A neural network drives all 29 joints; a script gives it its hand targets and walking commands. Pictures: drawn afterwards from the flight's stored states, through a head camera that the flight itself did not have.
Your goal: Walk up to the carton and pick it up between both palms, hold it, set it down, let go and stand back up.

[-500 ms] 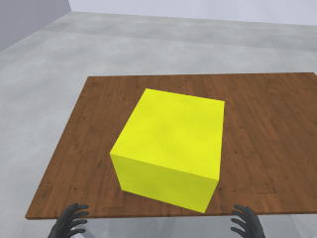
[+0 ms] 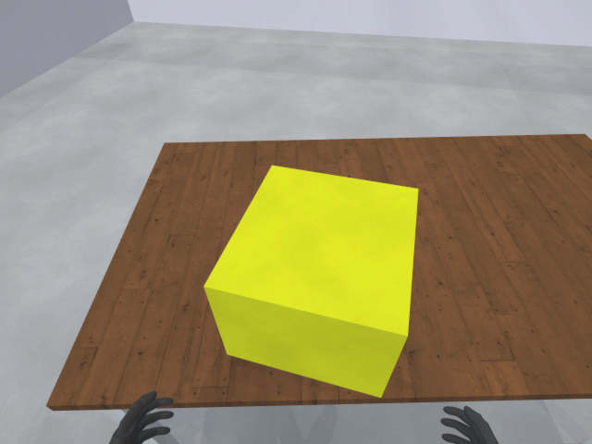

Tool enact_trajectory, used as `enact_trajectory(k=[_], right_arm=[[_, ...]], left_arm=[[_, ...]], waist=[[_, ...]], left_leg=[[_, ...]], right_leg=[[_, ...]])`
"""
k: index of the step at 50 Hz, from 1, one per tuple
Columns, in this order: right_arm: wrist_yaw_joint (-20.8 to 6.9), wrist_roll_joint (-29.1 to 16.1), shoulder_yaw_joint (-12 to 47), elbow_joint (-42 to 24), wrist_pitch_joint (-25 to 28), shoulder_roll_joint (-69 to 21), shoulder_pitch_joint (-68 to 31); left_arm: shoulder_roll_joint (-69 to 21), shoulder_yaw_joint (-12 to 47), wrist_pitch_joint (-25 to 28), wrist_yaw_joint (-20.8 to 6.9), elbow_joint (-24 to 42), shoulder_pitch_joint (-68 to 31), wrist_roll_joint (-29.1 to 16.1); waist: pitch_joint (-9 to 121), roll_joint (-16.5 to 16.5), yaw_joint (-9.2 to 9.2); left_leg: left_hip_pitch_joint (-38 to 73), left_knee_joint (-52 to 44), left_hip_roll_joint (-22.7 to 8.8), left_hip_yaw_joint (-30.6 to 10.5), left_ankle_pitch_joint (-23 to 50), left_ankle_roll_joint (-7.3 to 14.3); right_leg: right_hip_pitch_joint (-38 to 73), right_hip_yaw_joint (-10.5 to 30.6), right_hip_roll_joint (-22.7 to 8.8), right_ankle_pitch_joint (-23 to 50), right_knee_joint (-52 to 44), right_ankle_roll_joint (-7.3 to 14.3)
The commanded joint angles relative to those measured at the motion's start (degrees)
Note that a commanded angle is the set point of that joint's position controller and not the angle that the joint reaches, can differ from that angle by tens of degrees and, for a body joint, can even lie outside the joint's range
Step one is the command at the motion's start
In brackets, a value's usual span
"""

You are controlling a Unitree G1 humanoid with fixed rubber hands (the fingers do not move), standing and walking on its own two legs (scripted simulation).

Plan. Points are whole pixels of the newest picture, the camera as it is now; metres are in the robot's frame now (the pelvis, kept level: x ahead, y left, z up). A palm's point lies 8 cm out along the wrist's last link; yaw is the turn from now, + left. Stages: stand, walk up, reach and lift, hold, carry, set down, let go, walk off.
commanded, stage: set down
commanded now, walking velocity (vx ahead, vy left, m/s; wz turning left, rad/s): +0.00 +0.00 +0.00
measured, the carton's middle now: (322, 272) +0.44 +0.00 -0.03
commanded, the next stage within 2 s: let go in 0.56 s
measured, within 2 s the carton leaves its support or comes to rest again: neither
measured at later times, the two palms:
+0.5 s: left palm out of the picture +0.15 +0.24 -0.07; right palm out of the picture +0.15 -0.23 -0.08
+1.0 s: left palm out of the picture +0.15 +0.24 -0.07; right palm out of the picture +0.14 -0.24 -0.08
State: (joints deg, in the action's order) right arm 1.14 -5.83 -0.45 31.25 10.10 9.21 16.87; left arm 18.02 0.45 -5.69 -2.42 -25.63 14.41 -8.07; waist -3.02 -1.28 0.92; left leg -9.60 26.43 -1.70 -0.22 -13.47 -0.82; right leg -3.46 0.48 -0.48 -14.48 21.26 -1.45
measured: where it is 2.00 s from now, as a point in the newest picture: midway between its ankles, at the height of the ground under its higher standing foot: outside the picture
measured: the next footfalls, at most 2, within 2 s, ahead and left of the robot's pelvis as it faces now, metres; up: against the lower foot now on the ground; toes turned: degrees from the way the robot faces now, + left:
none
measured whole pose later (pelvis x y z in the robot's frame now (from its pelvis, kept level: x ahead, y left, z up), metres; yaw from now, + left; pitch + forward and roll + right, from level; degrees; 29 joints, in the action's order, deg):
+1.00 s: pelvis +0.00 +0.00 +0.00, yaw +0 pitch -3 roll -1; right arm -2.4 -3.7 -2.4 40.1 10.5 11.5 12.5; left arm 14.2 0.4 -8.7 0.3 -29.0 11.1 -5.0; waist -3.0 -1.5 0.9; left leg -9.6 26.3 -2.2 -0.2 -13.5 -1.1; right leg -3.5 0.5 0.0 -14.5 21.3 -1.1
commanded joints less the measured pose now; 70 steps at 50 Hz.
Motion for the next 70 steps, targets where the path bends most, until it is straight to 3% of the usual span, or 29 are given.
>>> enact_trajectory(k=[1,13,17,49,50,51,57,60,61,65,67,70], right_arm=[[-0.96,5.08,-3.89,-0.51,2.34,7.02,-8.44],[-2.67,5.76,-5.00,5.74,2.48,8.91,-11.16],[-3.07,6.05,-5.23,7.08,2.70,9.61,-12.14],[-3.89,6.40,-5.27,7.83,2.45,10.12,-12.07],[-1.55,9.84,-6.03,8.63,-2.08,20.50,-5.71],[-0.82,9.79,-5.82,8.34,-4.01,19.31,-6.75],[-1.37,8.48,-4.62,7.00,-6.64,18.36,-7.44],[-1.68,8.34,-4.15,7.85,-7.25,19.08,-7.26],[-1.66,8.46,-4.34,8.14,-7.31,19.85,-7.31],[-1.68,7.89,-4.03,8.40,-7.77,20.81,-6.83],[-1.50,8.13,-4.11,8.73,-7.85,21.50,-7.69],[-1.41,8.01,-4.11,8.75,-7.92,22.14,-7.30]], left_arm=[[1.12,-1.66,1.15,1.32,5.82,-4.74,5.12],[-1.64,-0.16,-0.73,2.53,3.99,-6.01,6.91],[-2.06,-0.09,-0.85,2.75,3.05,-6.37,7.02],[-3.21,0.81,-1.21,3.49,2.68,-8.55,7.75],[12.79,-5.65,2.78,4.10,-0.90,-3.27,11.40],[13.54,-6.20,4.28,4.23,-2.52,-1.94,11.33],[11.31,-5.69,7.20,2.85,-5.75,-4.32,11.08],[12.47,-5.72,7.39,2.72,-7.79,-3.44,10.91],[12.22,-5.74,7.52,2.73,-8.30,-3.49,10.85],[13.43,-5.59,7.48,2.71,-11.10,-3.27,10.61],[13.91,-5.64,7.58,2.60,-12.11,-3.02,10.65],[13.26,-5.28,7.60,2.58,-13.45,-3.01,10.58]], waist=[[0.83,-3.36,-0.70],[1.41,-3.85,-1.11],[1.77,-2.60,-0.99],[2.50,-1.82,-1.39],[1.56,-2.60,0.15],[1.82,0.90,0.18],[1.21,0.78,-0.10],[0.26,0.97,-0.15],[1.61,-0.83,-0.07],[0.25,0.22,-0.93],[-0.19,-1.26,-0.47],[0.15,0.38,-0.50]], left_leg=[[12.28,-6.36,0.12,3.24,13.30,-3.49],[13.12,-6.21,-0.21,3.32,12.43,-3.40],[13.08,-5.96,-0.12,3.52,13.13,-3.15],[12.56,-5.37,0.04,3.93,11.59,-2.01],[-0.83,-2.86,-3.61,-1.25,19.25,0.57],[-2.13,-2.21,-3.20,-0.77,15.42,1.42],[-1.92,-4.10,-3.03,-2.32,6.76,2.23],[-0.96,-4.32,-3.14,-2.87,7.82,2.52],[-0.87,-3.70,-3.26,-2.80,7.77,2.75],[0.36,-4.44,-3.84,-3.35,7.62,2.64],[-0.57,-4.68,-4.06,-3.87,7.70,2.67],[0.38,-4.79,-4.25,-4.17,8.86,2.83]], right_leg=[[-8.91,-3.65,2.73,3.36,-5.57,3.35],[-10.64,-4.39,3.13,3.39,-4.90,3.42],[-10.94,-4.33,3.12,4.15,-4.78,3.22],[-11.58,-3.61,3.19,5.63,-3.62,2.62],[-4.84,0.76,-3.72,10.69,1.34,1.84],[-4.05,1.77,-4.32,10.98,0.75,1.70],[-5.86,2.81,-4.38,6.42,-0.09,2.32],[-6.86,2.44,-4.17,6.78,-0.15,2.35],[-5.83,3.14,-4.59,7.86,-0.44,2.62],[-7.58,3.43,-4.38,6.68,-0.65,2.67],[-7.00,3.18,-4.35,7.17,-0.63,2.70],[-6.29,2.89,-4.56,8.28,-0.69,2.78]])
